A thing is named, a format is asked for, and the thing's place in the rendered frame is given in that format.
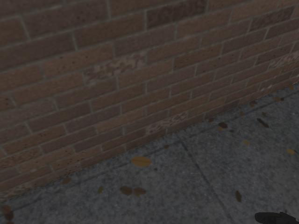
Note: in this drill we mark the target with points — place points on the robot right hand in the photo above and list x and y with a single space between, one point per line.
275 218

